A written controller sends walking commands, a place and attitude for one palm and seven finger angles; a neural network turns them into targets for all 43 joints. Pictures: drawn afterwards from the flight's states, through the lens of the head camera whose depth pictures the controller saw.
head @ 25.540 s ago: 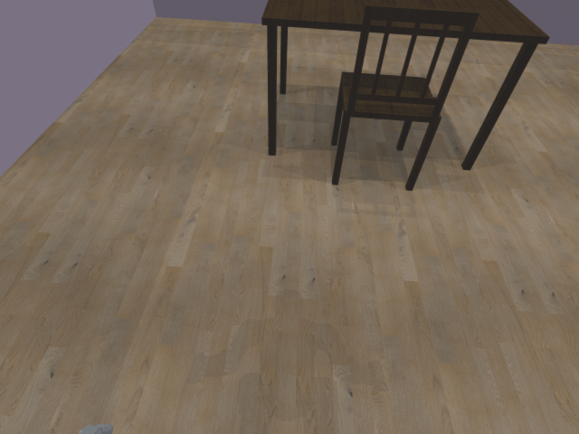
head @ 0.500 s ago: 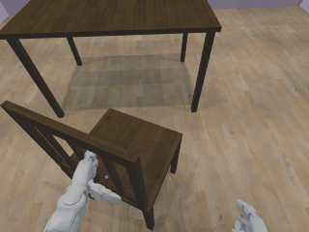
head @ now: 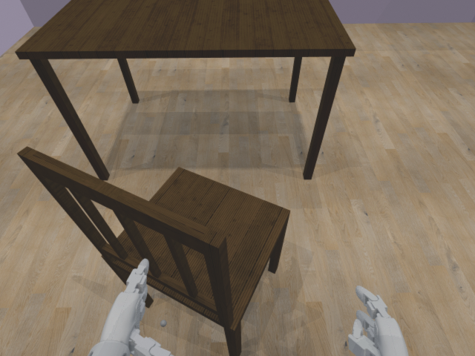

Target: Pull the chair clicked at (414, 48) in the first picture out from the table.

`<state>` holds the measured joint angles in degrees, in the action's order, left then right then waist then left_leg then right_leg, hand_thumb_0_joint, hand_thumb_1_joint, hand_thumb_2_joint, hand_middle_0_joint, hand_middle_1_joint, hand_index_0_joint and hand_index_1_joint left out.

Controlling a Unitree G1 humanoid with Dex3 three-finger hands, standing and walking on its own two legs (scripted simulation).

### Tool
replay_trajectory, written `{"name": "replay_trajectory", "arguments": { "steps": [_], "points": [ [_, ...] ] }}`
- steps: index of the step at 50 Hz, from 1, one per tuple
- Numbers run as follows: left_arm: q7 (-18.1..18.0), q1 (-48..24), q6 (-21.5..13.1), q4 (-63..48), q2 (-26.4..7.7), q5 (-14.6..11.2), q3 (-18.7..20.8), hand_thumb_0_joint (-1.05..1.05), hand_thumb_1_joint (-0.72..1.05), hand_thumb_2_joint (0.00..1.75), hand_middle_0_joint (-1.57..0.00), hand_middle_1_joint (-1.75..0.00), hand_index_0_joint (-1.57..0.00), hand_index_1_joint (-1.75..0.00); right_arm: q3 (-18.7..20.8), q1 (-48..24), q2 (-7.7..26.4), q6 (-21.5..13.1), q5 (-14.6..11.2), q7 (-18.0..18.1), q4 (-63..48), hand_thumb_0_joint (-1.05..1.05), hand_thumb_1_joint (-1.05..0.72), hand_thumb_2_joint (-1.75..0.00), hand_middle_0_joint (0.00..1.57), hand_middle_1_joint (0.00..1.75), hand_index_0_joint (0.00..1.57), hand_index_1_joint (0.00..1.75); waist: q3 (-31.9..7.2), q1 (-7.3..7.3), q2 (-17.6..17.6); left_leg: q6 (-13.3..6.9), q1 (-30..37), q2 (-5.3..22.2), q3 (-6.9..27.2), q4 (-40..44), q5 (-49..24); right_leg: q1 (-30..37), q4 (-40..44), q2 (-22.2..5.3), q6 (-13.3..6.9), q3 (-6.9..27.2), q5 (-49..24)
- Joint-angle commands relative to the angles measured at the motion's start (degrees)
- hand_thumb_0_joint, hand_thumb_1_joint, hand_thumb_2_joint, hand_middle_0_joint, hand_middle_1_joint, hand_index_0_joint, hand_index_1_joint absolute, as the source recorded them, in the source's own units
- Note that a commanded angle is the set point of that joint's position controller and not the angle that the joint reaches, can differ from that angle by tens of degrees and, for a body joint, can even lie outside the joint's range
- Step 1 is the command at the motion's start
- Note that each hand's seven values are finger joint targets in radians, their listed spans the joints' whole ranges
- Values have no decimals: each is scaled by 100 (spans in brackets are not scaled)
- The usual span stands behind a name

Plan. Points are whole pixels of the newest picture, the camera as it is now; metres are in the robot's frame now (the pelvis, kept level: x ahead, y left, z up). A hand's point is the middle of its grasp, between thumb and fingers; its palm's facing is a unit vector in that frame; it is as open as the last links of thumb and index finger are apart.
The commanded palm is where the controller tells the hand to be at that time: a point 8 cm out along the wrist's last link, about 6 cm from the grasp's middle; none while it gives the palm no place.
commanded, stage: draw the fingers out of the gap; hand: left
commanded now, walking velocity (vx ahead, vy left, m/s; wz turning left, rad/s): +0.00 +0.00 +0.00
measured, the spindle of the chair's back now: (141, 246) +0.34 +0.21 -0.06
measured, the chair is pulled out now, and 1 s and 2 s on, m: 0.55 0.55 0.55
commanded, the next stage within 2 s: draw the hand back to the body in 0.16 s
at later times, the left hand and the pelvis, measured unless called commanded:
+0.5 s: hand (135, 332) +0.16 +0.15 +0.05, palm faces +0.06 -1.00 -0.04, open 17.5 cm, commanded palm +0.12 +0.21 +0.05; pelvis -0.01 +0.00 -0.02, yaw +0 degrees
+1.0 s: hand (71, 310) +0.17 +0.21 +0.11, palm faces +0.24 -0.90 -0.36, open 15.9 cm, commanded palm +0.14 +0.26 +0.14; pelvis +0.01 +0.00 +0.02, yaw +0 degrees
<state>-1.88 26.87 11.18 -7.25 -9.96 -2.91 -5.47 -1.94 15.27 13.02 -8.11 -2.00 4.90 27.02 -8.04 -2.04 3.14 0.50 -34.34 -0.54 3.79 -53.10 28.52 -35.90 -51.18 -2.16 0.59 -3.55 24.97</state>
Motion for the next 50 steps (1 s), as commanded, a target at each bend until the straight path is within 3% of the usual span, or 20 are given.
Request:
{"name": "replay_trajectory", "arguments": {
  "steps": [1,7,8,14,15,17,18,19,24,28,30,33,36,39,40,41,42,44,48,50],
  "points": [
    [-63,353,-292,-1495,-372,55,193,0,-55,20,0,0,0,0,284,-390,614,-283,2,48,-1011,0,-90,-90,20,30,20,30,-662,-42,-240,-156,237,-10,-117,762,-1784,616,668,66,-83,-180,-1270],
    [-69,908,-310,-1789,-412,85,214,0,-55,20,0,0,0,0,317,-406,550,-271,5,92,-1082,0,-90,-90,20,30,20,30,-495,-38,-357,-185,11,-36,-129,643,-1550,479,662,78,-74,-149,-1051],
    [-76,922,-334,-1842,-527,105,299,0,-55,20,0,0,0,0,330,-433,557,-274,12,111,-1073,0,-90,-90,20,30,20,30,-505,-23,-322,-190,-27,-41,-117,631,-1543,483,649,82,-88,-143,-1018],
    [20,1506,-508,-2163,-455,97,209,0,-55,20,0,0,0,0,377,-423,505,-326,-27,147,-1094,0,-90,-90,20,30,20,30,-539,-21,-161,-194,-51,-42,-131,521,-1539,334,565,91,-102,-152,-955],
    [67,961,-1322,-2946,27,-523,274,0,-55,20,0,0,0,0,369,-371,427,-484,5,155,-1038,0,-90,-90,20,30,20,30,-387,-57,-342,-133,-158,-100,-116,309,-1598,33,423,170,-96,-314,-1025],
    [124,1220,-1975,-2631,-332,-578,601,0,-55,20,0,0,0,0,424,-309,446,-634,-3,125,-800,0,-90,-90,20,30,20,30,-611,35,-232,-107,-209,-91,-116,235,-1519,-3,298,179,-117,-240,-914],
    [166,1251,-2238,-2658,-394,-589,677,0,-55,20,0,0,0,0,443,-355,441,-671,2,103,-740,0,-90,-90,20,30,20,30,-532,80,-118,-96,-290,-81,-126,208,-1506,-55,231,191,-133,-240,-857],
    [226,1185,-2525,-2687,-394,-623,712,0,-55,20,0,0,0,0,454,-352,417,-699,-13,67,-699,0,-90,-90,20,30,20,30,-572,68,18,-78,-297,-88,-136,170,-1451,-113,181,183,-141,-223,-779],
    [822,1321,-3689,-2162,-414,-726,827,0,-55,20,0,0,0,0,545,-606,410,-687,-63,-149,-573,0,-90,-90,20,30,20,30,-534,100,-124,-56,-710,-26,-152,-91,-1141,-390,-70,179,-149,-117,-514],
    [1102,1614,-3072,-2153,-739,-978,1337,0,-55,20,0,0,0,0,536,-854,450,-479,-183,-70,-866,0,-90,-90,20,30,20,30,-809,264,-216,-128,-631,-25,-189,182,-799,260,303,124,-115,43,-114],
    [1070,1364,-2807,-2525,-778,-1143,1470,0,-55,20,0,0,0,0,470,-828,404,-444,-216,22,-912,0,-90,-90,20,30,20,30,-733,222,-238,-146,-516,-18,-169,305,-806,375,449,114,-90,17,-74],
    [920,1134,-2728,-2827,-1004,-1259,1763,0,-55,20,0,0,0,0,425,-781,377,-536,-221,115,-804,0,-90,-90,20,30,20,30,-671,239,-138,-157,-327,-3,-131,387,-1062,506,576,140,-94,-2,-332],
    [967,1022,-2783,-2782,-915,-1330,1710,0,-48,24,-1,-2,-1,-2,403,-668,385,-688,-229,132,-656,0,-90,-90,20,30,20,30,-537,141,-269,-147,-83,21,-107,511,-1214,546,708,146,-59,-57,-584],
    [1127,1031,-2653,-2574,-912,-1312,1703,0,-37,29,-2,-4,-2,-4,375,-699,433,-819,-255,127,-595,0,-90,-90,20,30,20,30,-359,137,-122,-138,135,33,-96,710,-1276,623,833,152,-72,-126,-683],
    [222,1339,-2103,-2685,-1917,-390,2095,0,-33,31,-3,-5,-3,-5,413,-662,354,-557,-149,259,-731,0,-90,-90,20,30,20,30,-516,596,66,-83,314,165,-120,1112,-1380,1196,1053,-12,-225,259,-836],
    [-103,1413,-1869,-3043,-1365,-287,1761,0,-30,32,-4,-5,-4,-5,331,-624,263,-484,-121,274,-859,0,-90,-90,20,30,20,30,-319,398,60,-69,435,122,-142,1226,-1452,1283,1148,-51,-200,131,-984],
    [-306,1448,-1690,-3012,-1187,-178,1610,0,-26,34,-4,-6,-4,-6,305,-660,250,-415,-103,274,-786,0,-90,-90,20,30,20,30,-142,389,240,-65,585,144,-156,1304,-1553,1356,1173,-54,-206,61,-1090],
    [-542,1390,-1477,-3012,-1233,-98,1611,0,-19,37,-5,-8,-5,-8,275,-734,270,-290,-83,304,-715,0,-90,-90,20,30,20,30,14,359,34,-82,836,161,-150,1464,-1681,1538,1382,-36,-183,23,-1228],
    [-791,989,-1401,-3074,-1576,-1,1898,0,-4,44,-7,-10,-7,-10,237,-835,344,-255,-30,349,-602,0,-90,-90,20,30,20,30,168,380,-115,-90,1282,180,-125,1877,-1802,1941,1776,-26,-177,-12,-1366],
    [-817,777,-1419,-3054,-1511,15,1888,0,3,48,-8,-12,-8,-12,207,-833,354,-269,-16,352,-553,0,-90,-90,20,30,20,30,337,345,-52,-94,1535,161,-145,2083,-1773,2009,1940,-20,-165,-14,-1364]
  ]
}}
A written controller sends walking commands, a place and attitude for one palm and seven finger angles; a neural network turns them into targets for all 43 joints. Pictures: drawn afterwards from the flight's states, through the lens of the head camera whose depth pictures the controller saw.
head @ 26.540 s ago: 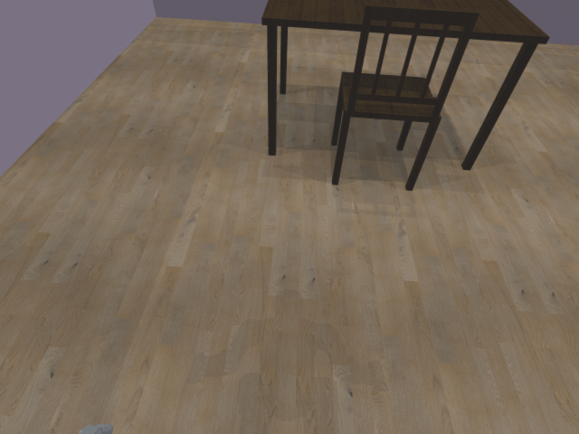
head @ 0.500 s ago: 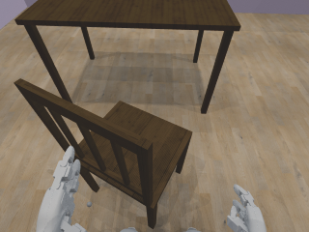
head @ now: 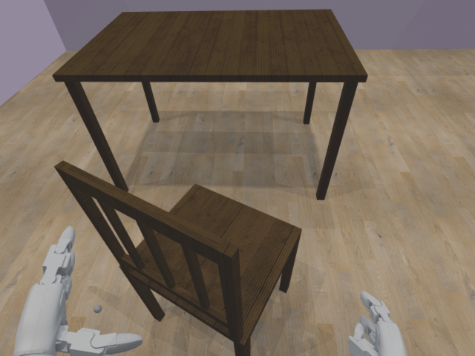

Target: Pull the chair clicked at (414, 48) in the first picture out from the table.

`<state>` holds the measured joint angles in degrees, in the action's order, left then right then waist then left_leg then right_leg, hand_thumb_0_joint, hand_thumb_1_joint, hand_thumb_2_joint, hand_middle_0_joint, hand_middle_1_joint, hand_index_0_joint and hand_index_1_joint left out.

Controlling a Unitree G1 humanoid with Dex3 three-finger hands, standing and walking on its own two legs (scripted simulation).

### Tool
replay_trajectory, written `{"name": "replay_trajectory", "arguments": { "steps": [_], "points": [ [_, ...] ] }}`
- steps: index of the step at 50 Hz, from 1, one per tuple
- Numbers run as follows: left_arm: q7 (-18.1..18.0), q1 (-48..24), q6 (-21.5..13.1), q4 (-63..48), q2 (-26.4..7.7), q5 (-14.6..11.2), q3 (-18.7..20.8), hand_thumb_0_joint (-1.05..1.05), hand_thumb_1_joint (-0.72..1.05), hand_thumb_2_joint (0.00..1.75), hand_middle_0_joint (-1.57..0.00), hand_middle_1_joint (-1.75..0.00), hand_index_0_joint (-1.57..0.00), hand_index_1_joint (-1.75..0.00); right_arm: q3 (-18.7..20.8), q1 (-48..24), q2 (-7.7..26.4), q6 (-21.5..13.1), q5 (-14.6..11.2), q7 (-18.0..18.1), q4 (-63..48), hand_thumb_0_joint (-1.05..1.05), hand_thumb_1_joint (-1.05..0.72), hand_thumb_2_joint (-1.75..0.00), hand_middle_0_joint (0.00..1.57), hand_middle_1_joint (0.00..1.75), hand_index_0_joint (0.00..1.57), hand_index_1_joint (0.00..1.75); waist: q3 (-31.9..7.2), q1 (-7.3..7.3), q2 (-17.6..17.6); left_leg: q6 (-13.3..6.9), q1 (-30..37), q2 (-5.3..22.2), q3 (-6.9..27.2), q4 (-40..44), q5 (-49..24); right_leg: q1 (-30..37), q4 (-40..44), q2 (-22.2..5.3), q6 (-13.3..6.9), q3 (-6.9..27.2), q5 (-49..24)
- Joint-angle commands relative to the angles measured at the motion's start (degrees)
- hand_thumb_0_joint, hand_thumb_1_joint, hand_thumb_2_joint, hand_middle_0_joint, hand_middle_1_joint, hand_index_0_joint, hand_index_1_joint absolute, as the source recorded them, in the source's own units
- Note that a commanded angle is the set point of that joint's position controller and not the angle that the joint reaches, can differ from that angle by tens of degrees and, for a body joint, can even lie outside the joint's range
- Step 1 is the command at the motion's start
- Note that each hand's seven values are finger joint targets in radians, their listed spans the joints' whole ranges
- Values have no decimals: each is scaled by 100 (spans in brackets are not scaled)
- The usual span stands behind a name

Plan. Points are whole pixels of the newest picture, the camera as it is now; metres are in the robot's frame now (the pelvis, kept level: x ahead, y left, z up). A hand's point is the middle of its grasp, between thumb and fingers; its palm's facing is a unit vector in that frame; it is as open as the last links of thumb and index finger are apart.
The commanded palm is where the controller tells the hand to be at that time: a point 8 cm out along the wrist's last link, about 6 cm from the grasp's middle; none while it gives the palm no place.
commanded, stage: draw the hand back to the body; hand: left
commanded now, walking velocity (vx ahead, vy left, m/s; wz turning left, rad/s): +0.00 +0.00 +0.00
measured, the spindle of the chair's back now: (158, 256) +0.33 +0.21 -0.08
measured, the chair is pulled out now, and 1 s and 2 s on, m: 0.55 0.55 0.55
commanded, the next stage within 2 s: step back with the hand held close in 0.86 s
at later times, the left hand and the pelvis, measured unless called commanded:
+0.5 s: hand (39, 237) +0.21 +0.26 +0.19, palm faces +0.46 -0.78 -0.41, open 9.2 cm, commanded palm +0.16 +0.30 +0.20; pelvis +0.02 +0.00 +0.03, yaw -1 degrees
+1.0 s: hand (41, 243) +0.20 +0.25 +0.19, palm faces +0.46 -0.80 -0.39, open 7.4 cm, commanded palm +0.15 +0.29 +0.20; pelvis +0.00 -0.01 +0.03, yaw -2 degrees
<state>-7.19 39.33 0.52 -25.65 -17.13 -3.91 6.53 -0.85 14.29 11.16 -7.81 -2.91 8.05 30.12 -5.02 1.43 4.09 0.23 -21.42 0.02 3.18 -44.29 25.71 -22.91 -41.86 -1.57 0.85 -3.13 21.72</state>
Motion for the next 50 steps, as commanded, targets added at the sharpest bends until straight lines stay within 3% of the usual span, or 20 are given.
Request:
{"name": "replay_trajectory", "arguments": {
  "steps": [1,3,7,9,14,16,18,22,24,28,32,33,37,38,44,47,48,49,50],
  "points": [
    [-294,-577,-371,-1244,-805,125,706,0,7,50,-8,-13,-8,-13,87,-740,551,-318,82,25,-843,0,-90,-90,20,30,20,30,56,4,-66,-69,361,103,-83,1299,-1513,772,1084,-78,-193,-50,-1051],
    [-321,-692,-387,-1201,-916,143,864,0,14,53,-10,-14,-10,-14,86,-793,564,-352,89,5,-756,0,-90,-90,20,30,20,30,114,42,49,-55,512,105,-78,1450,-1656,968,1214,-80,-214,-53,-1187],
    [-299,-810,-477,-1157,-889,128,1031,0,28,60,-12,-17,-12,-17,89,-852,562,-390,134,-81,-640,0,-90,-90,20,30,20,30,148,77,-127,-54,819,124,-96,1695,-2083,1265,1338,-66,-197,-72,-1606],
    [-281,-844,-493,-1081,-909,121,1143,0,36,64,-13,-19,-13,-19,96,-902,568,-382,145,-114,-575,0,-90,-90,20,30,20,30,205,106,30,-36,915,127,-119,1806,-2242,1393,1409,-57,-205,-48,-1733],
    [-251,-1057,-575,-1054,-1064,77,1513,0,54,73,-15,-22,-15,-22,131,-956,566,-369,170,-179,-474,0,-90,-90,20,30,20,30,164,143,-239,-50,1145,150,-164,1952,-2632,1663,1556,-38,-184,-24,-2162],
    [-247,-1196,-619,-1204,-1221,63,1714,0,61,76,-16,-24,-16,-24,146,-948,574,-350,173,-199,-443,0,-90,-90,20,30,20,30,21,156,-18,-50,1291,153,-200,1972,-2815,1774,1598,-38,-183,16,-2339],
    [-249,-1295,-624,-1078,-1302,51,1875,0,68,80,-17,-26,-17,-26,151,-996,567,-342,169,-215,-384,0,-90,-90,20,30,20,30,154,171,16,-29,1273,156,-202,2018,-2804,1802,1685,-18,-192,16,-2358],
    [-244,-1568,-710,-1117,-1407,8,2087,0,83,87,-19,-29,-19,-29,181,-980,599,-320,175,-242,-347,0,-90,-90,20,30,20,30,44,166,-68,-56,1440,165,-250,2080,-2935,1912,1728,-22,-165,27,-2497],
    [-237,-1782,-749,-1080,-1467,-7,2184,0,90,90,-20,-30,-20,-30,170,-1001,608,-325,162,-252,-310,0,-90,-90,20,30,20,30,156,165,153,-33,1417,155,-237,2129,-2903,1917,1775,-19,-179,38,-2421],
    [-153,-1443,-710,-517,-1091,-39,1898,0,90,90,-20,-30,-20,-30,228,-1037,630,-238,151,-289,-286,0,-90,-90,20,30,20,30,407,159,-372,-71,1308,176,-246,2204,-2680,1822,1853,4,-153,7,-2235],
    [-164,-1562,-817,-934,-1381,-19,2094,0,90,90,-20,-30,-20,-30,251,-1037,648,-245,167,-298,-329,0,-90,-90,20,30,20,30,39,199,-76,-102,1435,142,-298,2190,-2631,1964,1863,-14,-146,86,-2242],
    [-166,-1658,-819,-1022,-1459,-17,2128,0,90,90,-20,-30,-20,-30,230,-1049,647,-253,168,-293,-324,0,-90,-90,20,30,20,30,89,201,96,-78,1390,125,-261,2213,-2593,1989,1883,-10,-166,95,-2199],
    [-188,-1626,-850,-1081,-1428,-17,2123,0,90,90,-20,-30,-20,-30,228,-1045,617,-318,159,-268,-317,0,-90,-90,20,30,20,30,95,181,-5,-88,1448,130,-300,2212,-2529,1937,1908,6,-152,110,-2149],
    [-195,-1718,-849,-1143,-1485,-8,2159,0,90,90,-20,-30,-20,-30,217,-1048,623,-333,160,-264,-305,0,-90,-90,20,30,20,30,146,186,178,-69,1401,119,-269,2234,-2527,1964,1923,6,-175,112,-2137],
    [-185,-1621,-838,-873,-1285,-8,2025,0,90,90,-20,-30,-20,-30,233,-1057,620,-348,155,-261,-243,0,-90,-90,20,30,20,30,359,156,-27,-76,1386,153,-290,2257,-2423,1822,1954,9,-160,119,-2014],
    [-188,-1632,-855,-897,-1312,-10,2052,0,90,90,-20,-30,-20,-30,245,-1050,628,-347,163,-275,-254,0,-90,-90,20,30,20,30,246,172,-175,-87,1392,157,-286,2255,-2375,1858,1942,8,-149,105,-1939],
    [-180,-1645,-831,-835,-1328,-8,2060,0,90,90,-20,-30,-20,-30,236,-1071,629,-340,160,-271,-244,0,-90,-90,20,30,20,30,336,177,-11,-85,1352,147,-279,2267,-2329,1838,1982,1,-165,129,-1908],
    [-149,-1761,-845,-919,-1081,7,1748,0,90,90,-20,-30,-20,-30,211,-1075,625,-349,166,-285,-262,0,-90,-90,20,30,20,30,375,118,-63,-92,1392,143,-292,2280,-2278,1767,1982,-5,-148,114,-1852],
    [-205,-2559,-1166,-1398,-2142,-16,2753,0,90,90,-20,-30,-20,-30,278,-971,836,-242,149,-315,-399,0,-90,-90,20,30,20,30,875,-20,-209,-185,923,261,-192,2154,-1684,1252,2354,-308,-164,814,-1902]
  ]
}}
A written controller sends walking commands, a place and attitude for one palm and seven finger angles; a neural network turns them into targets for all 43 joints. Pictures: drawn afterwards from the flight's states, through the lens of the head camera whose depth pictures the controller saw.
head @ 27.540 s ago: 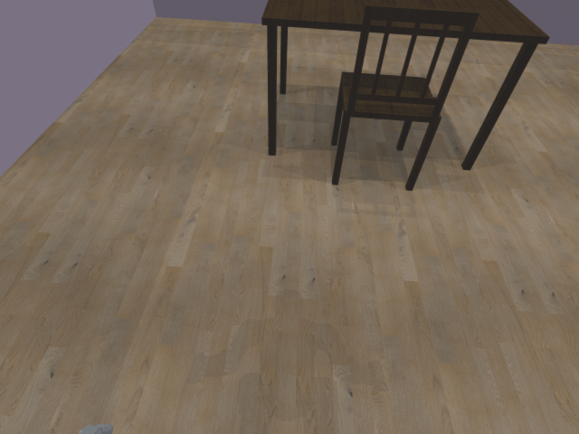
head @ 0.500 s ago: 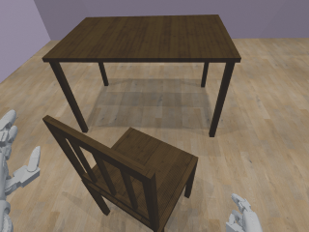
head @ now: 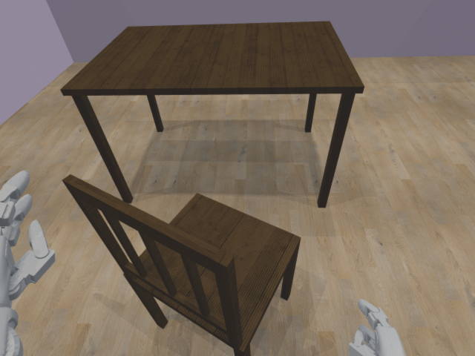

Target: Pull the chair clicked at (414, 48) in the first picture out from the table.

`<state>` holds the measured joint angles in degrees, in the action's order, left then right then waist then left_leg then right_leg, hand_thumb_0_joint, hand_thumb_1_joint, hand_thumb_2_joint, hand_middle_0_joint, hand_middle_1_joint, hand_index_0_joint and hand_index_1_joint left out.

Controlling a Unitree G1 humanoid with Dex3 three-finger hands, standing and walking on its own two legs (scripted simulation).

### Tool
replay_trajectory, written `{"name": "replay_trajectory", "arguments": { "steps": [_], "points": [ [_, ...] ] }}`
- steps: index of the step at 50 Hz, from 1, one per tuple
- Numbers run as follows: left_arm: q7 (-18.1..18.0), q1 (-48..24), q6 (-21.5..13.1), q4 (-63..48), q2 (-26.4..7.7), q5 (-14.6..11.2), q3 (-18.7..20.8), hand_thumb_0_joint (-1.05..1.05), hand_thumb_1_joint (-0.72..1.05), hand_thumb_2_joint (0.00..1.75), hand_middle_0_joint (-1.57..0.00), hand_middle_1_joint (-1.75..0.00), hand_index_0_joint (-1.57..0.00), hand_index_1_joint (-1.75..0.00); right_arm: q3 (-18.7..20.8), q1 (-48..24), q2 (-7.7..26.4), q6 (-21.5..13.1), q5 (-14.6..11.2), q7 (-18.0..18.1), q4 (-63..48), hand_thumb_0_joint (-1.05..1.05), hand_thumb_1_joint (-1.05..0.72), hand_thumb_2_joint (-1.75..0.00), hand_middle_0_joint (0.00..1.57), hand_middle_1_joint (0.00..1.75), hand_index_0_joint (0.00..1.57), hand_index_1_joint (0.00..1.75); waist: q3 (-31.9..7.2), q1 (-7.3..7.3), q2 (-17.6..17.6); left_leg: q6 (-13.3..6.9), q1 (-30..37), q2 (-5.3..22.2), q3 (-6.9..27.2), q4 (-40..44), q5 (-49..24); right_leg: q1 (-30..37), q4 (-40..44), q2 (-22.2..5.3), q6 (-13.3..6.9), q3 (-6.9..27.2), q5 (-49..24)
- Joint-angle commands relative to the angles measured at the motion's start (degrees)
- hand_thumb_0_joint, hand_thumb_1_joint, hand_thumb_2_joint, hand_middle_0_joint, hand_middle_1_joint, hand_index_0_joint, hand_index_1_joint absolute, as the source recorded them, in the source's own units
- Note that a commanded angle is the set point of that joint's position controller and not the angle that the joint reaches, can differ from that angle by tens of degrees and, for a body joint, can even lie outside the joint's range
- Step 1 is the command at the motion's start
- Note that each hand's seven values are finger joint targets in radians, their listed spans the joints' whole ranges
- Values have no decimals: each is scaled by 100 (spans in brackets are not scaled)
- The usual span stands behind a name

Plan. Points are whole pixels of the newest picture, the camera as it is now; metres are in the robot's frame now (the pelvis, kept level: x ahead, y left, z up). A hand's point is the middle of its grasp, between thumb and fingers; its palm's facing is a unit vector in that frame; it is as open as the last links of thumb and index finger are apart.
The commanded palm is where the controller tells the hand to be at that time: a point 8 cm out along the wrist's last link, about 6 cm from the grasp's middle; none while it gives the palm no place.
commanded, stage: step back with the hand held close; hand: left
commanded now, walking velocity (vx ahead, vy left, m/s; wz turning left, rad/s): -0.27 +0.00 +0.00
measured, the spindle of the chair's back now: (160, 265) +0.32 +0.23 -0.11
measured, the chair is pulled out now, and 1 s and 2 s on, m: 0.55 0.55 0.55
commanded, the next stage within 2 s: stop stepping back and stand still in 1.86 s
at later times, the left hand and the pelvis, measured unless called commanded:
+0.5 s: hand (27, 285) +0.15 +0.27 +0.16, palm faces +0.41 -0.77 -0.49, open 7.4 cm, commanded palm +0.09 +0.31 +0.18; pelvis -0.05 +0.01 -0.01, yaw -1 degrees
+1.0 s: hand (1, 321) +0.11 +0.27 +0.16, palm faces +0.46 -0.75 -0.48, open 7.4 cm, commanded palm +0.04 +0.31 +0.18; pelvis -0.10 +0.01 -0.02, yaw +0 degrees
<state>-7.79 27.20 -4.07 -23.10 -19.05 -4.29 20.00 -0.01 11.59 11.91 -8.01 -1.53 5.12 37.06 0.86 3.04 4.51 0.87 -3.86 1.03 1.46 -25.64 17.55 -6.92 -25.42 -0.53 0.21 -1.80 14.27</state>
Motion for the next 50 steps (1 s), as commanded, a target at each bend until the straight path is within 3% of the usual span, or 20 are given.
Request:
{"name": "replay_trajectory", "arguments": {
  "steps": [1,2,3,6,7,8,10,14,23,27,28,29,32,33,34,36,43,45,47,50],
  "points": [
    [-120,-820,-756,-1003,-1588,67,1211,0,90,90,-20,-30,-20,-30,206,-686,665,-147,36,-17,-930,0,-90,-90,20,30,20,30,234,-227,-571,-243,-774,131,33,170,-627,-418,806,-538,-144,731,-969],
    [-82,-413,-763,-832,-1250,90,932,0,90,90,-20,-30,-20,-30,222,-692,687,-67,56,-41,-982,0,-90,-90,20,30,20,30,183,-245,-606,-241,-715,130,14,107,-680,-476,806,-577,-161,789,-1001],
    [-58,-402,-830,-1036,-1249,110,913,0,90,90,-20,-30,-20,-30,232,-738,716,-23,70,-56,-1060,0,-90,-90,20,30,20,30,65,-250,-399,-227,-752,142,33,159,-790,-397,704,-594,-172,719,-1159],
    [-83,183,-855,-1098,-1125,133,832,0,90,90,-20,-30,-20,-30,261,-763,728,155,81,-80,-1149,0,-90,-90,20,30,20,30,-508,-246,-283,-238,-741,284,70,281,-1473,-27,299,-504,-78,441,-1564],
    [-114,294,-856,-1160,-1210,141,926,0,90,90,-20,-30,-20,-30,283,-787,712,202,79,-82,-1169,0,-90,-90,20,30,20,30,-685,-237,-324,-246,-737,338,75,275,-1745,79,187,-490,-48,374,-1744],
    [-137,314,-871,-1331,-1284,146,957,0,90,90,-20,-30,-20,-30,291,-813,720,232,72,-56,-1198,0,-90,-90,20,30,20,30,-771,-257,-71,-241,-770,380,107,301,-1996,159,67,-496,-44,319,-1895],
    [-171,474,-871,-1472,-1349,141,1047,0,90,90,-20,-30,-20,-30,302,-816,676,287,63,-39,-1251,0,-90,-90,20,30,20,30,-959,-241,-201,-240,-788,459,153,255,-2345,215,-88,-458,-13,259,-2072],
    [-238,551,-905,-1783,-1527,128,1208,0,90,90,-20,-30,-20,-30,312,-809,624,328,55,9,-1292,0,-90,-90,20,30,20,30,-1076,-245,33,-224,-964,531,210,190,-2572,227,-303,-473,-18,236,-2196],
    [-329,545,-881,-1640,-1450,126,1147,0,90,90,-20,-30,-20,-30,320,-748,662,285,52,63,-1223,0,-90,-90,20,30,20,30,-671,-263,46,-287,-1911,584,340,317,-903,-78,-287,-441,-39,458,-1087],
    [-358,374,-920,-1742,-1423,160,1087,0,90,90,-20,-30,-20,-30,294,-640,666,225,75,39,-1240,0,-90,-90,20,30,20,30,-531,-271,-228,-309,-2228,463,340,218,119,-333,-15,-505,-70,715,-222],
    [-389,296,-925,-1758,-1575,182,1198,0,90,90,-20,-30,-20,-30,313,-643,680,214,76,58,-1199,0,-90,-90,20,30,20,30,-480,-284,-252,-295,-2198,420,312,186,363,-492,154,-552,-100,819,53],
    [-385,249,-939,-1750,-1454,177,1077,0,90,90,-20,-30,-20,-30,283,-597,650,200,79,53,-1224,0,-90,-90,20,30,20,30,-429,-297,-400,-290,-2202,363,310,115,624,-652,290,-602,-117,877,439],
    [-422,158,-1007,-1785,-1508,212,1107,0,90,90,-20,-30,-20,-30,279,-567,696,139,104,33,-1226,0,-90,-90,20,30,20,30,-313,-305,-359,-300,-2204,326,325,14,988,-1009,557,-638,-145,966,1241],
    [-446,175,-1021,-1783,-1623,224,1200,0,90,90,-20,-30,-20,-30,291,-585,732,117,96,52,-1194,0,-90,-90,20,30,20,30,-333,-309,-222,-315,-2221,384,402,110,1022,-995,528,-606,-150,934,1288],
    [-447,203,-1036,-1763,-1507,224,1128,0,90,90,-20,-30,-20,-30,255,-576,693,99,101,50,-1218,0,-90,-90,20,30,20,30,-338,-306,-102,-337,-2301,432,438,214,1091,-929,426,-557,-117,853,1305],
    [-452,173,-1059,-1781,-1497,225,1148,0,90,90,-20,-30,-20,-30,265,-548,721,64,87,36,-1241,0,-90,-90,20,30,20,30,-365,-295,-156,-355,-2496,488,509,316,1103,-737,253,-463,-70,754,1187],
    [-467,316,-1117,-1790,-1549,258,1299,0,90,90,-20,-30,-20,-30,308,-625,748,-52,95,24,-1187,0,-90,-90,20,30,20,30,-488,-256,338,-470,-3249,765,672,552,891,19,-619,-330,-23,579,16],
    [-453,268,-1177,-1893,-1496,276,1286,0,90,90,-20,-30,-20,-30,312,-591,729,-87,93,5,-1218,0,-90,-90,20,30,20,30,-478,-255,234,-523,-3609,808,702,534,1289,156,-819,-321,-19,637,80],
    [-449,253,-1220,-1915,-1500,294,1314,0,90,90,-20,-30,-20,-30,345,-503,734,-102,97,-20,-1205,0,-90,-90,20,30,20,30,-467,-272,-64,-482,-3705,642,606,251,1544,45,-626,-429,-88,878,266],
    [-478,254,-1246,-1955,-1589,250,1341,0,90,90,-20,-30,-20,-30,372,-436,689,-90,145,-51,-1096,0,-90,-90,20,30,20,30,-511,-302,-606,-298,-2862,279,361,-461,1282,-903,303,-839,-322,1384,886]
  ]
}}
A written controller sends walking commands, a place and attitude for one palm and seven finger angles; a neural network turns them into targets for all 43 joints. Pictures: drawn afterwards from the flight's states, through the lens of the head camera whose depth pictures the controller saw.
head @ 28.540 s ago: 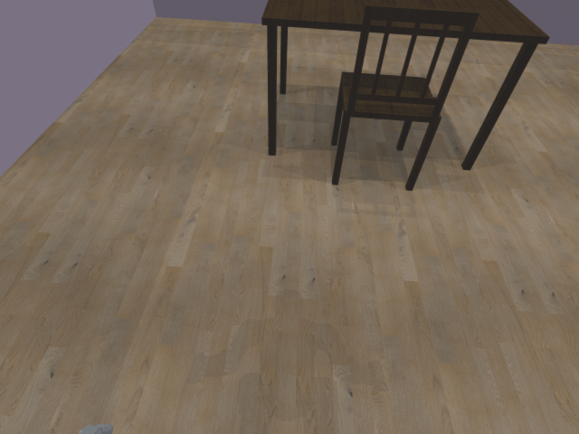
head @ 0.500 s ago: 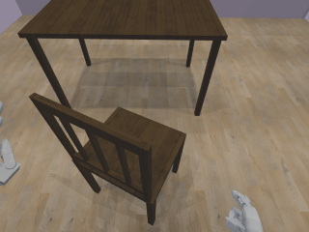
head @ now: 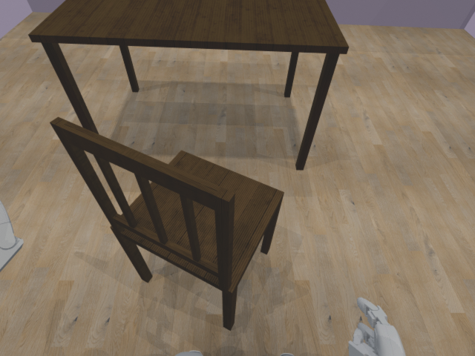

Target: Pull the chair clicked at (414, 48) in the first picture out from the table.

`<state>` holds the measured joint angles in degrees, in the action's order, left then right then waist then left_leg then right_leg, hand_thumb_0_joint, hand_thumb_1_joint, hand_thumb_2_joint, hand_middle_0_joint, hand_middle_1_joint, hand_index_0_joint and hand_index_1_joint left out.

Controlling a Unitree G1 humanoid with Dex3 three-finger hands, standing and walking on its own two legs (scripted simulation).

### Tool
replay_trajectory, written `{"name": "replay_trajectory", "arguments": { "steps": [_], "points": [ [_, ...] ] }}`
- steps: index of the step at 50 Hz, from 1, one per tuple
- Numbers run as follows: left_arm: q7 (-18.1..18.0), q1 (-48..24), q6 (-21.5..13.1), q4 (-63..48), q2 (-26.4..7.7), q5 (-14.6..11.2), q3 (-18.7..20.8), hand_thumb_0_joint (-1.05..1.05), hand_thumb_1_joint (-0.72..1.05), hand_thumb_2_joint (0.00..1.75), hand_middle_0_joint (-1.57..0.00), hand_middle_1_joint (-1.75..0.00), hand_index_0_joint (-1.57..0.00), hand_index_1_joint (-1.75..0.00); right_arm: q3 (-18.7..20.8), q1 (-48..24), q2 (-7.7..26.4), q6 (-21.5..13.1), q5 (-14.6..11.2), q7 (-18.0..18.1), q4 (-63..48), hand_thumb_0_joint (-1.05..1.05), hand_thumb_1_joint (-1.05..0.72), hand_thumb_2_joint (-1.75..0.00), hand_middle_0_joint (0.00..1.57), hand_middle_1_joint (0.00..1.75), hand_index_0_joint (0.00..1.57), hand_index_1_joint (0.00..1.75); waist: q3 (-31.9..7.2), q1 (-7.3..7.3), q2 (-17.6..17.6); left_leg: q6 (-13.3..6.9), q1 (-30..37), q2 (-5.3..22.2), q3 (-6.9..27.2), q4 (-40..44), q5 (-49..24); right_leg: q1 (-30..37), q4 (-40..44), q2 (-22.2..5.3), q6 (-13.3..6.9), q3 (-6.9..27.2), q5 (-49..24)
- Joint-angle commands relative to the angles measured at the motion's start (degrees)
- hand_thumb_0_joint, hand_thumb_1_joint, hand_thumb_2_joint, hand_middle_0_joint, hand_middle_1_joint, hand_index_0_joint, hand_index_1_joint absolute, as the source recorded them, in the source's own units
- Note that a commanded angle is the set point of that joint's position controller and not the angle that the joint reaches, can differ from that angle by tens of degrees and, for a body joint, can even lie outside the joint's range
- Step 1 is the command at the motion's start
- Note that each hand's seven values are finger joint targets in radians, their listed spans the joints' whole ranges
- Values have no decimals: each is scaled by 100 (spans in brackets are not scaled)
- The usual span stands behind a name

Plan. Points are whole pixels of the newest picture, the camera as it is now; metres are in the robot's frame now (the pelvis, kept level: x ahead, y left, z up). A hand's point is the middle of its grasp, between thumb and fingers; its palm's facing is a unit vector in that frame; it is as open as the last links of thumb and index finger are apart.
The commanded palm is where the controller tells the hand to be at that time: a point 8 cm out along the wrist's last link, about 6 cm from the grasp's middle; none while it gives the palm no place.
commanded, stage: step back with the hand held close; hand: left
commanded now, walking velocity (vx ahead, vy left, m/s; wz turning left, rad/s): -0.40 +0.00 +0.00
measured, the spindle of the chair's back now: (153, 211) +0.42 +0.22 -0.09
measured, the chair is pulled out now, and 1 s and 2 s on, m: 0.55 0.55 0.55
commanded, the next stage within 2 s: stop stepping back and stand still in 0.86 s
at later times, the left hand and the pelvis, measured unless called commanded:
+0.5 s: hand (17, 264) +0.17 +0.24 +0.19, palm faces +0.45 -0.78 -0.44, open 7.4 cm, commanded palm +0.10 +0.29 +0.19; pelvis -0.02 -0.01 +0.00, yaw +3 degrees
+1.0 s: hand (14, 351) +0.10 +0.21 +0.19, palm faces +0.34 -0.77 -0.53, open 7.4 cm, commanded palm +0.03 +0.25 +0.19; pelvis -0.11 -0.04 +0.02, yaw -1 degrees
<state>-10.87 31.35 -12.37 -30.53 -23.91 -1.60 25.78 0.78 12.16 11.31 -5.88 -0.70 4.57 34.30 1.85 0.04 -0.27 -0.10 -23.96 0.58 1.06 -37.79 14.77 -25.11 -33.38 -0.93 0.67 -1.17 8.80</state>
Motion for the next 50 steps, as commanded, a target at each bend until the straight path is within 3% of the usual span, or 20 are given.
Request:
{"name": "replay_trajectory", "arguments": {
  "steps": [1,5,9,11,15,18,20,22,26,28,30,32,35,40,41,42,43,44,47,50],
  "points": [
    [-173,-168,-415,-1262,-1074,-41,693,0,90,90,-20,-30,-20,-30,298,-474,757,-291,72,-17,-795,0,-90,-90,20,30,20,30,-636,-18,-239,-163,-549,253,371,523,1424,621,1333,-941,-474,1410,1637],
    [-208,-46,-460,-1368,-1118,-47,773,0,90,90,-20,-30,-20,-30,275,-552,767,-251,99,-5,-743,0,-90,-90,20,30,20,30,-784,-44,141,-232,-328,491,640,1031,1002,640,1001,-672,-338,913,1395],
    [-176,37,-516,-1169,-960,8,824,0,90,90,-20,-30,-20,-30,261,-626,769,-336,29,74,-829,0,-90,-90,20,30,20,30,-671,-22,1107,-518,-1823,1178,1131,2073,1726,1896,-517,-32,-50,320,825],
    [-116,12,-564,-1322,-1014,-7,844,0,90,90,-20,-30,-20,-30,290,-578,733,-407,58,92,-776,0,-90,-90,20,30,20,30,-902,-5,915,-491,-1381,1186,1054,1667,352,1850,-636,-39,-51,327,-200],
    [-37,-103,-682,-1432,-982,-31,798,0,90,90,-20,-30,-20,-30,278,-521,712,-536,119,86,-627,0,-90,-90,20,30,20,30,-840,-25,905,-474,-1372,1152,960,1449,73,1822,-642,-90,-120,497,-359],
    [-36,-110,-711,-1478,-1187,-52,945,0,90,90,-20,-30,-20,-30,344,-477,690,-549,109,61,-597,0,-90,-90,20,30,20,30,-977,-16,309,-266,-1134,620,565,744,990,1393,136,-533,-365,1217,-44],
    [-101,-204,-648,-1423,-1190,-105,805,0,90,90,-20,-30,-20,-30,381,-421,643,-483,131,-9,-535,0,-90,-90,20,30,20,30,-866,-59,-454,20,-502,-15,206,-581,1653,291,1729,-1484,-831,2372,1597],
    [-181,-248,-521,-1360,-1256,-72,787,0,90,90,-20,-30,-20,-30,355,-524,549,-331,196,-109,-479,0,-90,-90,20,30,20,30,-1038,-37,-914,89,17,-86,202,-1821,1203,153,2100,-2035,-1195,2353,1452],
    [-87,94,-615,-1126,-1099,-73,880,0,90,90,-20,-30,-20,-30,179,-584,482,-199,147,-4,-512,0,-90,-90,20,30,20,30,-697,-125,-515,-26,643,110,57,933,581,217,1015,-1012,-499,892,220],
    [-85,28,-745,-1313,-1152,-28,964,0,90,90,-20,-30,-20,-30,363,-711,770,-261,153,65,-574,0,-90,-90,20,30,20,30,-543,-102,1169,-649,-189,1576,1505,2090,-289,622,-851,-4,0,229,531],
    [14,104,-761,-1255,-1005,-176,876,0,90,90,-20,-30,-20,-30,399,-566,638,-485,142,13,-544,0,-90,-90,20,30,20,30,-963,-163,1525,-874,-524,2031,1370,2100,-855,691,-2375,182,-19,380,2013],
    [63,-121,-773,-1657,-946,-217,729,0,90,90,-20,-30,-20,-30,431,-434,662,-632,216,-55,-398,0,-90,-90,20,30,20,30,-821,-133,1393,-913,342,1943,1093,1492,-3076,203,-2041,90,-2,408,1924],
    [119,-161,-803,-1871,-929,-162,597,0,90,90,-20,-30,-20,-30,426,-407,688,-778,207,-152,-274,0,-90,-90,20,30,20,30,-1029,-38,1462,-670,1289,1806,793,1119,-3848,456,-666,-23,-15,181,1385],
    [216,-128,-844,-1327,-1123,-121,843,0,90,90,-20,-30,-20,-30,322,-629,714,-784,221,-169,-265,0,-90,-90,20,30,20,30,-724,20,1057,-266,267,1337,500,899,-1195,1465,901,-89,-19,-50,-77],
    [229,-116,-850,-1321,-1118,-128,838,0,90,90,-20,-30,-20,-30,381,-569,677,-759,152,-172,-330,0,-90,-90,20,30,20,30,-891,-7,327,-41,225,903,132,442,-397,1307,979,-354,-186,315,-566],
    [200,15,-818,-1226,-1293,-183,901,0,90,90,-20,-30,-20,-30,444,-528,609,-709,69,-176,-491,0,-90,-90,20,30,20,30,-1021,-58,-855,198,89,213,-213,-473,586,849,1468,-1258,-575,1705,-707],
    [123,196,-733,-1100,-1388,-248,1007,0,90,90,-20,-30,-20,-30,519,-570,599,-607,43,-204,-443,0,-90,-90,20,30,20,30,-1143,21,-1088,232,-168,-67,-3,-1721,1251,753,1914,-2084,-1109,2423,-894],
    [40,292,-627,-947,-1372,-229,1042,0,90,90,-20,-30,-20,-30,444,-666,443,-479,113,-193,-390,0,-90,-90,20,30,20,30,-1225,-30,-779,235,-531,-8,312,-2351,1388,1180,1736,-2181,-1305,2139,-1371],
    [-38,562,-575,-737,-1141,-113,1002,0,90,90,-20,-30,-20,-30,206,-882,235,-294,101,-39,-511,0,-90,-90,20,30,20,30,-1154,-61,-809,278,-402,104,147,-1515,1365,1455,1105,-1499,-984,1075,-2776],
    [-53,779,-495,-784,-1050,-137,856,0,90,90,-20,-30,-20,-30,139,-654,390,-212,45,17,-596,0,-90,-90,20,30,20,30,-1182,-109,-824,87,373,47,-217,620,561,1581,1020,-1093,-608,835,-1363]
  ]
}}
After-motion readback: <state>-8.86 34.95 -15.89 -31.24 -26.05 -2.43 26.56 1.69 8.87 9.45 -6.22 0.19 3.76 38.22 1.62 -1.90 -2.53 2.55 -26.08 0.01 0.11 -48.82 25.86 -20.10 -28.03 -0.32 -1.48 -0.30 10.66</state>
